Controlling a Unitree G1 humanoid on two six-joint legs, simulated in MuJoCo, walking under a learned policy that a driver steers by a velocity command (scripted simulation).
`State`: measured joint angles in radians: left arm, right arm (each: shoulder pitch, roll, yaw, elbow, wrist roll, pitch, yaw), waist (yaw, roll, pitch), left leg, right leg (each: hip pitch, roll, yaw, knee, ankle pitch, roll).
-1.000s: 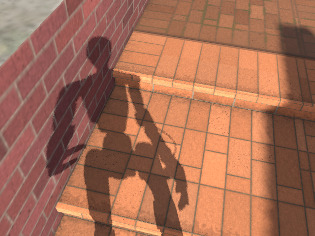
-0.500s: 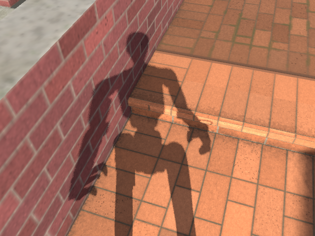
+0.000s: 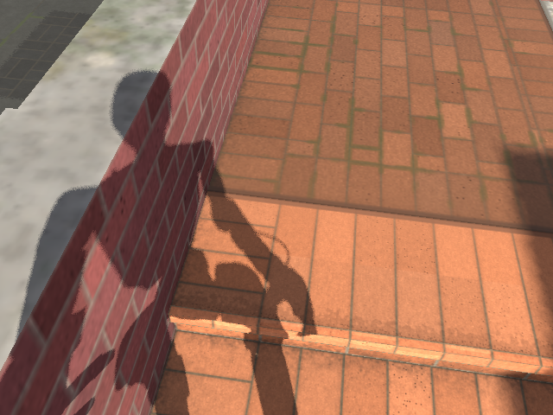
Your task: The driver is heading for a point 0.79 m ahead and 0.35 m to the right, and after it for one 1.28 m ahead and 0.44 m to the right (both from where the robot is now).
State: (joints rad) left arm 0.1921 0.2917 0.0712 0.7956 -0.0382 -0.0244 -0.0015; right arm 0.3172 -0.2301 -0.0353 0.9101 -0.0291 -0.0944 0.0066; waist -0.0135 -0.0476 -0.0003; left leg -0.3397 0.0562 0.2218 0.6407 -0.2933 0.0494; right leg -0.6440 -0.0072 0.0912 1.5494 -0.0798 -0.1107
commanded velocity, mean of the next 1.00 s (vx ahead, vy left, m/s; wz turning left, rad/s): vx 0.50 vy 0.00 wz -0.56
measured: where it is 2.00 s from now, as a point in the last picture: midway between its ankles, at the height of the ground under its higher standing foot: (434, 194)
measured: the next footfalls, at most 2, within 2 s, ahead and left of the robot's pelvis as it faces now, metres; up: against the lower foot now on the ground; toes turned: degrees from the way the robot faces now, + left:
right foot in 0.40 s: +0.37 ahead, -0.16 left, +0.00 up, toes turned -14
left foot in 0.68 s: +0.58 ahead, +0.04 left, +0.00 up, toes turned -31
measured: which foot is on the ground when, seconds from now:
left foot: down 0.00-0.38, up 0.40-0.66, down 0.68-1.00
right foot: up 0.00-0.38, down 0.40-0.94, up 0.96-1.00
